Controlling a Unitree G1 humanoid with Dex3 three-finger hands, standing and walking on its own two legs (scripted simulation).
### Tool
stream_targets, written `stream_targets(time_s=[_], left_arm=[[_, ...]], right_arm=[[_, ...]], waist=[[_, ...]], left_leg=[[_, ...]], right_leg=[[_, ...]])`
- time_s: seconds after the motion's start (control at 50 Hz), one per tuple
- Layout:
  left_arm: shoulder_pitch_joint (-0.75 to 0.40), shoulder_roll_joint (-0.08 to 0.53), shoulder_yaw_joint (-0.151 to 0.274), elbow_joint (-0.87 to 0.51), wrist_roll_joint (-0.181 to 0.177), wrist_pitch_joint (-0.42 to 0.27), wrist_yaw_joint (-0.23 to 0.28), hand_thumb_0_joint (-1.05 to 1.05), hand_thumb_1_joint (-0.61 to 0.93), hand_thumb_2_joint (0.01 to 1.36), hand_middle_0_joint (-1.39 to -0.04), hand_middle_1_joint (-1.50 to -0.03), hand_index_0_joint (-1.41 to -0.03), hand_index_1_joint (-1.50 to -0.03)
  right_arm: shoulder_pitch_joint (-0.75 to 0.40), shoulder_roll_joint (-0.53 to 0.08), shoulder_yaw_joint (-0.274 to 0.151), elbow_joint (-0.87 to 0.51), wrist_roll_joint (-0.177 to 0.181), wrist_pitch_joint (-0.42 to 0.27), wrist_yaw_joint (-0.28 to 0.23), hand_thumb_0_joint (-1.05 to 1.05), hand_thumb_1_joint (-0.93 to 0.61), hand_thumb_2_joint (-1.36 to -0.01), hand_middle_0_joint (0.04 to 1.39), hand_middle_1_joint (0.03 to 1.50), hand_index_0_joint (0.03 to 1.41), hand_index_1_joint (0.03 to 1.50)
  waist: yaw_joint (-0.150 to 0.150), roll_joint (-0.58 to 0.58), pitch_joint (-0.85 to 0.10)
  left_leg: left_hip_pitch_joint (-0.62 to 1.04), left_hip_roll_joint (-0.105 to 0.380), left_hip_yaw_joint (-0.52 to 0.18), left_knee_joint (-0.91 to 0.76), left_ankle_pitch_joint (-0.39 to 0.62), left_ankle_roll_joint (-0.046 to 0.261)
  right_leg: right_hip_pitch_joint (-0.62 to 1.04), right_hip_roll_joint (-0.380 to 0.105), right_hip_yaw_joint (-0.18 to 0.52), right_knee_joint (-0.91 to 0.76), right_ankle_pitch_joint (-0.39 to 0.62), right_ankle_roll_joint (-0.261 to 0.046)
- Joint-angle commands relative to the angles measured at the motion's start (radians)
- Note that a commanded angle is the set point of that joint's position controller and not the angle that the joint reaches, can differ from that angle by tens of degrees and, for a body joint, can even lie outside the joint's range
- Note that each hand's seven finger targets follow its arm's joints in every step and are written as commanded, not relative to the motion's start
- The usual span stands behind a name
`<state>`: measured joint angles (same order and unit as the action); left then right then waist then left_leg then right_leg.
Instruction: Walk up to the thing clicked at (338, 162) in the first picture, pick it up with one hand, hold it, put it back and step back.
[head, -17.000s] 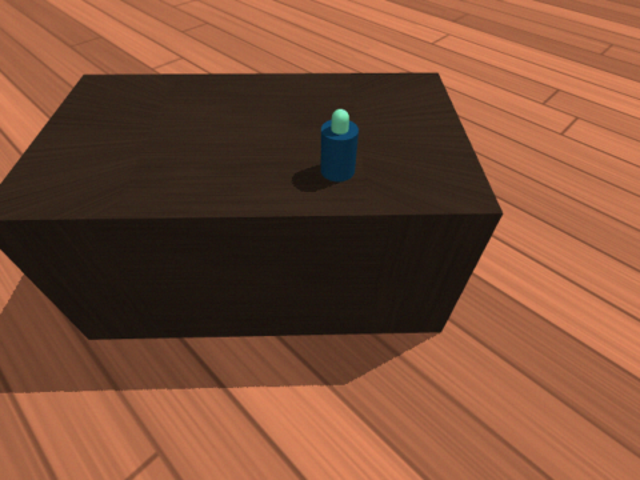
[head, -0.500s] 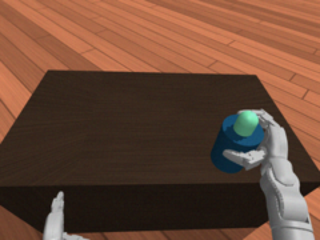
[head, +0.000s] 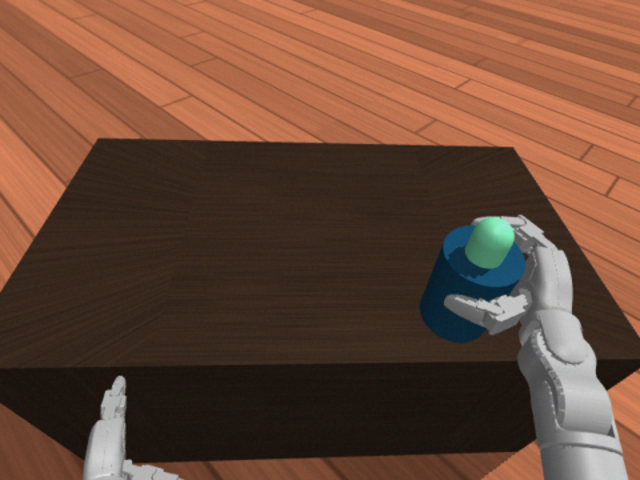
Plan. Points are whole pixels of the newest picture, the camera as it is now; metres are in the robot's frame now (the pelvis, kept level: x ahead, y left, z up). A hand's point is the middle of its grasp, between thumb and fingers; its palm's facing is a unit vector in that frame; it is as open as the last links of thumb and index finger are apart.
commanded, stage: hold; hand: right
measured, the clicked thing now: (473, 274) +0.33 -0.15 +0.12
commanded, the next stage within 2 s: crouch in 0.64 s
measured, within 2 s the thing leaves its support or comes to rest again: neither
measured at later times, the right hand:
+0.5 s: hand (491, 280) +0.32 -0.17 +0.12, palm faces +0.18 +0.98 -0.04, open 11.9 cm
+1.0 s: hand (482, 272) +0.35 -0.18 +0.10, palm faces +0.19 +0.98 -0.03, open 11.9 cm
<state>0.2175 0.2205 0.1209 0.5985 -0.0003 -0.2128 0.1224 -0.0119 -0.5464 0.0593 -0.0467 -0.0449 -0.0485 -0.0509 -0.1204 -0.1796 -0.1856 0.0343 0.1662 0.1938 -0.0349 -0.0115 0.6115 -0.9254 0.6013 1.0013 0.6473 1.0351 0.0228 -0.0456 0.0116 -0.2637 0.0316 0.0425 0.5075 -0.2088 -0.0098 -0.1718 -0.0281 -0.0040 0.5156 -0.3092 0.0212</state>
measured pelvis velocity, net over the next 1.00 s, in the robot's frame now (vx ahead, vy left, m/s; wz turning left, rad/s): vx -0.01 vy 0.00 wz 0.00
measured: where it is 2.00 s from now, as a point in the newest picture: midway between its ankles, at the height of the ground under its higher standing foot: outside the picture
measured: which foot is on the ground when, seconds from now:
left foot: down 0.00-1.00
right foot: down 0.00-1.00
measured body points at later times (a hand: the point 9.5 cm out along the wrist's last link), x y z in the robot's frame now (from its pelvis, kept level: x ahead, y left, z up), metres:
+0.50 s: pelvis +0.00 +0.00 +0.00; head -0.01 +0.02 +0.45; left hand +0.17 +0.27 -0.07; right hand +0.31 -0.23 +0.13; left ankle +0.04 +0.12 -0.74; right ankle -0.02 -0.13 -0.74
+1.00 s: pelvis -0.01 +0.00 +0.00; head -0.01 +0.02 +0.45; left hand +0.16 +0.27 -0.07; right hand +0.33 -0.23 +0.11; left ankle +0.04 +0.12 -0.74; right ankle -0.02 -0.13 -0.74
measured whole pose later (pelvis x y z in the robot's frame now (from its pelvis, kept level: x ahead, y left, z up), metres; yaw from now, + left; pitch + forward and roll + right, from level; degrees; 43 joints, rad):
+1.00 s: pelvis -0.01 +0.00 +0.00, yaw +0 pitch -1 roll +0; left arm 0.21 0.21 0.09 0.59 0.00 -0.22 0.11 -0.01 -0.53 0.05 -0.05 -0.04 -0.05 -0.04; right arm -0.23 -0.21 -0.23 0.25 0.16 0.13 -0.02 -0.01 0.61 -0.91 0.62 0.98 0.66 1.01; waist 0.04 -0.04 0.01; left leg -0.30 0.03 0.04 0.53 -0.21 0.00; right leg -0.21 -0.03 0.00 0.53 -0.30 0.03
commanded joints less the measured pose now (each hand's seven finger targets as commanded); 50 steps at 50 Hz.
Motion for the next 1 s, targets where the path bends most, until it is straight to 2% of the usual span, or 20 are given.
stream_targets(time_s=[0.0,0.06,0.1,0.12,0.18,0.22,0.26,0.32,0.36,0.38,0.44,0.54,0.64,0.68,0.7,0.76,0.82,0.9,0.94,0.98], left_arm=[[-0.073,0.088,0.011,-0.121,-0.003,-0.055,0.005,0.0,-0.562,0.063,-0.044,-0.044,-0.036,-0.052],[-0.161,0.144,0.045,-0.188,-0.001,-0.058,0.013,0.0,-0.568,0.066,-0.043,-0.044,-0.034,-0.053],[-0.1,0.089,0.008,-0.127,-0.003,-0.053,0.007,0.0,-0.562,0.061,-0.044,-0.043,-0.037,-0.05],[-0.144,0.143,0.049,-0.186,-0.004,-0.059,0.012,0.0,-0.564,0.063,-0.045,-0.043,-0.037,-0.052],[-0.146,0.14,0.042,-0.205,0.0,-0.056,0.013,0.0,-0.56,0.061,-0.044,-0.045,-0.038,-0.052],[-0.08,0.085,0.01,-0.095,-0.004,-0.046,0.009,0.0,-0.563,0.061,-0.046,-0.045,-0.039,-0.052],[-0.179,0.188,0.07,-0.261,-0.001,-0.063,0.022,0.0,-0.556,0.057,-0.045,-0.045,-0.04,-0.05],[-0.06,0.095,0.015,-0.137,-0.003,-0.047,0.011,0.0,-0.559,0.058,-0.046,-0.045,-0.04,-0.051],[-0.135,0.173,0.067,-0.217,-0.001,-0.063,0.02,0.0,-0.553,0.056,-0.044,-0.045,-0.039,-0.049],[-0.073,0.096,0.017,-0.126,0.001,-0.054,0.01,0.0,-0.561,0.06,-0.046,-0.044,-0.038,-0.051],[-0.094,0.145,0.058,-0.16,0.0,-0.065,0.017,0.0,-0.559,0.059,-0.046,-0.045,-0.04,-0.052],[-0.112,0.115,0.032,-0.161,0.001,-0.072,0.016,0.0,-0.558,0.059,-0.045,-0.045,-0.039,-0.052],[-0.081,0.107,0.029,-0.105,0.001,-0.063,0.01,0.0,-0.557,0.057,-0.045,-0.044,-0.039,-0.05],[-0.179,0.171,0.058,-0.261,0.004,-0.083,0.014,0.0,-0.555,0.057,-0.044,-0.043,-0.038,-0.049],[-0.057,0.088,0.015,-0.081,0.003,-0.065,0.007,0.0,-0.557,0.057,-0.044,-0.043,-0.037,-0.05],[-0.131,0.126,0.025,-0.162,-0.001,-0.074,0.013,0.0,-0.538,0.046,-0.04,-0.04,-0.039,-0.041],[-0.097,0.07,-0.026,-0.117,-0.001,-0.061,0.001,0.0,-0.539,0.043,-0.04,-0.04,-0.039,-0.041],[-0.136,0.19,0.058,-0.23,0.005,-0.076,0.011,0.0,-0.541,0.042,-0.043,-0.041,-0.043,-0.041],[-0.04,0.087,-0.013,-0.134,0.0,-0.064,-0.003,0.0,-0.544,0.043,-0.042,-0.04,-0.04,-0.042],[-0.106,0.122,0.018,-0.206,0.0,-0.074,0.0,0.0,-0.543,0.044,-0.045,-0.041,-0.044,-0.042]], right_arm=[[-0.442,-0.164,-0.085,-0.385,0.035,-0.142,-0.007,0.0,-0.014,-1.235,1.18,1.358,1.237,1.358],[-0.461,-0.176,-0.092,-0.391,0.034,-0.15,-0.006,0.0,0.002,-1.229,1.169,1.351,1.226,1.351],[-0.453,-0.159,-0.077,-0.397,0.035,-0.145,-0.005,0.0,0.022,-1.248,1.177,1.371,1.239,1.371],[-0.427,-0.173,-0.094,-0.386,0.036,-0.144,-0.006,0.0,0.01,-1.245,1.173,1.365,1.234,1.365],[-0.424,-0.162,-0.081,-0.405,0.033,-0.15,-0.002,0.0,-0.005,-1.238,1.176,1.36,1.234,1.36],[-0.41,-0.166,-0.096,-0.361,0.035,-0.145,-0.004,0.0,-0.006,-1.248,1.181,1.368,1.241,1.368],[-0.418,-0.173,-0.101,-0.342,0.035,-0.146,-0.002,0.0,-0.004,-1.231,1.169,1.351,1.227,1.351],[-0.417,-0.172,-0.097,-0.372,0.034,-0.153,-0.001,0.0,-0.013,-1.25,1.184,1.371,1.243,1.37],[-0.436,-0.196,-0.107,-0.362,0.032,-0.152,0.0,0.0,0.0,-1.223,1.17,1.347,1.227,1.347],[-0.496,-0.17,-0.067,-0.445,0.03,-0.162,0.002,0.0,-0.002,-1.23,1.171,1.352,1.228,1.352],[-0.438,-0.158,-0.078,-0.364,0.037,-0.153,0.002,0.0,-0.033,-1.219,1.168,1.337,1.222,1.337],[-0.491,-0.15,-0.056,-0.408,0.031,-0.151,-0.002,0.0,-0.001,-1.232,1.17,1.353,1.228,1.353],[-0.454,-0.188,-0.099,-0.389,0.035,-0.145,-0.007,0.0,-0.02,-1.221,1.167,1.341,1.222,1.341],[-0.489,-0.175,-0.083,-0.441,0.036,-0.138,-0.006,0.0,-0.011,-1.23,1.176,1.353,1.233,1.353],[-0.484,-0.17,-0.084,-0.38,0.036,-0.136,-0.006,0.0,-0.026,-1.226,1.182,1.352,1.237,1.352],[-0.462,-0.164,-0.088,-0.3,0.036,-0.125,-0.002,0.0,-0.046,-1.183,1.173,1.315,1.221,1.315],[-0.507,-0.168,-0.088,-0.261,0.03,-0.131,0.001,0.0,-0.033,-1.19,1.178,1.325,1.229,1.325],[-0.564,-0.221,-0.137,-0.135,0.021,-0.158,0.002,0.0,-0.048,-1.186,1.172,1.317,1.222,1.317],[-0.589,-0.209,-0.127,-0.053,0.026,-0.196,0.016,0.0,-0.058,-1.158,1.165,1.293,1.21,1.293],[-0.662,-0.253,-0.149,-0.044,0.025,-0.247,0.02,0.0,-0.041,-1.139,1.135,1.266,1.181,1.266]], waist=[[-0.016,0.0,-0.274],[-0.008,0.031,-0.31],[-0.014,-0.016,-0.29],[-0.009,0.006,-0.318],[-0.005,0.034,-0.336],[-0.017,0.018,-0.25],[0.01,0.08,-0.319],[-0.008,0.011,-0.25],[0.006,0.04,-0.297],[-0.005,-0.019,-0.284],[0.014,0.018,-0.278],[0.007,0.007,-0.293],[-0.021,-0.021,-0.272],[-0.005,0.043,-0.34],[-0.012,0.003,-0.261],[-0.003,0.043,-0.259],[-0.005,0.029,-0.221],[0.032,0.105,-0.294],[0.028,0.076,-0.233],[0.04,0.08,-0.294]], left_leg=[[0.134,-0.016,0.02,-0.054,0.205,-0.003],[0.143,-0.012,0.014,-0.055,0.208,-0.006],[0.131,-0.017,0.016,-0.054,0.199,0.0],[0.147,-0.016,0.017,-0.056,0.209,-0.002],[0.16,-0.015,0.016,-0.055,0.229,-0.006],[0.123,-0.018,0.019,-0.056,0.2,-0.004],[0.144,-0.018,0.019,-0.059,0.206,-0.01],[0.12,-0.016,0.02,-0.062,0.176,-0.004],[0.133,-0.015,0.016,-0.064,0.184,-0.009],[0.121,-0.015,0.017,-0.06,0.17,-0.001],[0.114,-0.018,0.019,-0.063,0.184,-0.004],[0.122,-0.018,0.021,-0.057,0.183,-0.001],[0.13,-0.018,0.022,-0.06,0.16,0.003],[0.168,-0.017,0.024,-0.061,0.195,-0.006],[0.128,-0.018,0.022,-0.062,0.172,-0.003],[0.116,-0.021,0.022,-0.067,0.157,-0.004],[0.094,-0.018,0.018,-0.068,0.122,-0.003],[0.103,-0.015,0.011,-0.062,0.144,-0.017],[0.061,-0.01,0.002,-0.059,0.134,-0.016],[0.071,0.001,-0.027,-0.052,0.104,-0.019]], right_leg=[[0.023,0.029,-0.005,-0.074,0.231,-0.02],[0.023,0.031,-0.008,-0.067,0.22,-0.026],[0.029,0.025,-0.005,-0.072,0.23,-0.02],[0.04,0.026,-0.005,-0.069,0.238,-0.021],[0.046,0.027,-0.007,-0.065,0.249,-0.024],[0.012,0.026,-0.006,-0.073,0.23,-0.022],[0.047,0.023,-0.005,-0.069,0.226,-0.027],[0.018,0.028,-0.007,-0.079,0.201,-0.024],[0.035,0.028,-0.009,-0.078,0.196,-0.029],[0.033,0.028,-0.006,-0.084,0.187,-0.023],[0.039,0.025,-0.004,-0.079,0.204,-0.024],[0.04,0.025,-0.001,-0.079,0.205,-0.021],[0.016,0.026,-0.004,-0.085,0.198,-0.017],[0.039,0.028,-0.004,-0.078,0.217,-0.023],[0.019,0.028,-0.007,-0.08,0.192,-0.023],[0.013,0.023,-0.002,-0.083,0.185,-0.024],[-0.022,0.026,-0.005,-0.088,0.143,-0.025],[-0.004,0.028,-0.009,-0.067,0.14,-0.037],[-0.045,0.033,-0.014,-0.058,0.124,-0.041],[-0.046,0.033,-0.014,-0.042,0.104,-0.042]])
